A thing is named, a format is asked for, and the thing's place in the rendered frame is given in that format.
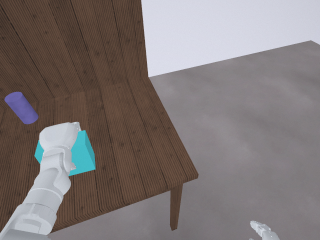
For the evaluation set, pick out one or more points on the left robot upper arm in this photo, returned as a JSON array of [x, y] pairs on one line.
[[13, 234]]

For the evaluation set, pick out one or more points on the left robot forearm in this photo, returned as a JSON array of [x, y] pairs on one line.
[[37, 213]]

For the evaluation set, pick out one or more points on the table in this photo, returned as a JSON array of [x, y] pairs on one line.
[[85, 61]]

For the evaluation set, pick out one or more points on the robot right hand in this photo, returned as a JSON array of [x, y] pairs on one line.
[[264, 231]]

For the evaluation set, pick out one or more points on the sponge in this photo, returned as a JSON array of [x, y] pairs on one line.
[[82, 156]]

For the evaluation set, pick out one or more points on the robot left hand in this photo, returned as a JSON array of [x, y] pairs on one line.
[[64, 134]]

